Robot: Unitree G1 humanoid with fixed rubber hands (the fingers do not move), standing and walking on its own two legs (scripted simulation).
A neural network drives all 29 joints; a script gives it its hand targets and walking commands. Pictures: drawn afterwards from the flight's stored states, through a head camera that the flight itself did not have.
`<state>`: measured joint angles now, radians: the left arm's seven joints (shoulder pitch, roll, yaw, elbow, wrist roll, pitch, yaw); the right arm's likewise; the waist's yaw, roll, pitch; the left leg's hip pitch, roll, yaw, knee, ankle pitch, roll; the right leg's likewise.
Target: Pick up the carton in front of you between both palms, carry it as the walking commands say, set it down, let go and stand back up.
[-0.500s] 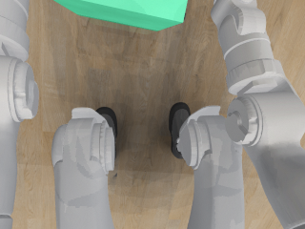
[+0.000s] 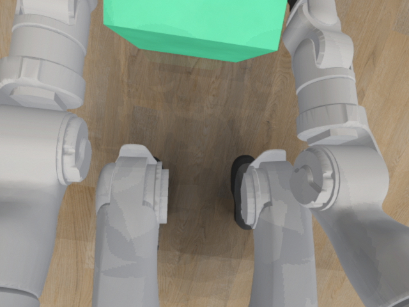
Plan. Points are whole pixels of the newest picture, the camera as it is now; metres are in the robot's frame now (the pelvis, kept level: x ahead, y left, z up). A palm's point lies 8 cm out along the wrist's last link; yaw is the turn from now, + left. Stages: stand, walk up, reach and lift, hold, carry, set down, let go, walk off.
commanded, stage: reach and lift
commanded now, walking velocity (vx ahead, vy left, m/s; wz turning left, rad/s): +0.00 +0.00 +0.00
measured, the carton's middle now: out of the picture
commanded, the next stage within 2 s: none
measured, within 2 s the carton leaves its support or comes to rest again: neither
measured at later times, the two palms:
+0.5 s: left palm out of the picture +0.50 +0.21 +0.05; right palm out of the picture +0.50 -0.09 +0.05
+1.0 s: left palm out of the picture +0.44 +0.19 +0.19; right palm out of the picture +0.46 -0.10 +0.19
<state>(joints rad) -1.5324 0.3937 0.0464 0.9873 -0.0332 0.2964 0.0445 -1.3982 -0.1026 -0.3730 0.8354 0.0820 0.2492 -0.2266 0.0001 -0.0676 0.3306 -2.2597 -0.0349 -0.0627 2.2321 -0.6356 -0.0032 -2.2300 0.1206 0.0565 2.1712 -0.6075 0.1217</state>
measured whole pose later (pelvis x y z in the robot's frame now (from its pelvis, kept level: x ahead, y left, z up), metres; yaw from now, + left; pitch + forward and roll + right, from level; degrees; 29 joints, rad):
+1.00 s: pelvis +0.03 -0.01 +0.23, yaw +6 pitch +36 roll -2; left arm -0.82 -0.02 0.39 0.68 0.25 0.37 0.01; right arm -0.74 0.13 -0.47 0.58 -0.19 0.36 -0.08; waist -0.01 -0.04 -0.23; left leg -1.55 -0.09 -0.13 1.39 -0.47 -0.04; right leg -1.52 0.10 0.11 1.37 -0.48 0.07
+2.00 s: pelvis +0.08 -0.02 +0.40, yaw +7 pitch -3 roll +0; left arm -0.29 -0.16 0.29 0.37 0.31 0.63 0.00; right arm -0.31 0.16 -0.28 0.40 -0.31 0.62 0.01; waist 0.00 -0.02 -0.03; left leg -0.18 -0.04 -0.14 0.43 -0.20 -0.02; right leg -0.17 0.04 0.15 0.43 -0.22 0.02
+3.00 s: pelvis +0.09 -0.01 +0.41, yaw +7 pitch -7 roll +0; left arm -0.25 -0.15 0.21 0.20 0.28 0.77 0.01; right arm -0.25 0.15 -0.20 0.22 -0.27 0.76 0.01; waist 0.01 -0.02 0.01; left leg -0.05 -0.03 -0.14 0.36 -0.19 -0.01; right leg -0.04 0.03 0.14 0.36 -0.20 0.02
